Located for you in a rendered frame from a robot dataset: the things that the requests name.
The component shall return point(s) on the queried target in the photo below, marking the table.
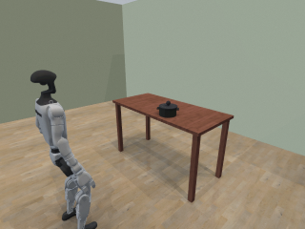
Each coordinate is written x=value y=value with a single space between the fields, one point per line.
x=189 y=118

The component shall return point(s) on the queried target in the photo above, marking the robot left upper arm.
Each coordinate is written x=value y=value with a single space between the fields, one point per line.
x=36 y=118

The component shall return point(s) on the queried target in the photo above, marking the robot right forearm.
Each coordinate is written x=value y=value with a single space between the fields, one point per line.
x=66 y=153

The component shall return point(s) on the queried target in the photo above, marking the robot right hand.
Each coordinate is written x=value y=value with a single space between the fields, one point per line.
x=83 y=179

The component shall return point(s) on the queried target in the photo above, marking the lid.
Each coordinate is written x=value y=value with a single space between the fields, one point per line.
x=168 y=107

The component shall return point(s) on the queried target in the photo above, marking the robot right upper arm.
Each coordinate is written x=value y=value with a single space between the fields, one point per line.
x=56 y=115

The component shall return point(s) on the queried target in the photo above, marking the pot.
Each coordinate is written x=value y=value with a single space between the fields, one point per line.
x=167 y=113

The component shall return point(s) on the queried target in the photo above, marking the right robot shin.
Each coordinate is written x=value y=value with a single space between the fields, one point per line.
x=82 y=209

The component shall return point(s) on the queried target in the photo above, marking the left robot shin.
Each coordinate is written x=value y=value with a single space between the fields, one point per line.
x=70 y=197

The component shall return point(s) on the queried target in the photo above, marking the robot shin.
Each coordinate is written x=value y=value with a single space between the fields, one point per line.
x=82 y=209
x=70 y=197

